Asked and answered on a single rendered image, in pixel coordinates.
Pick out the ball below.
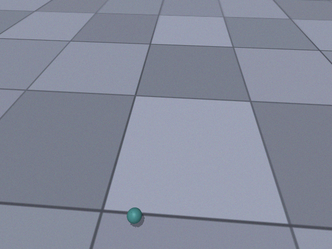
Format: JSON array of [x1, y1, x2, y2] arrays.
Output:
[[127, 207, 142, 224]]

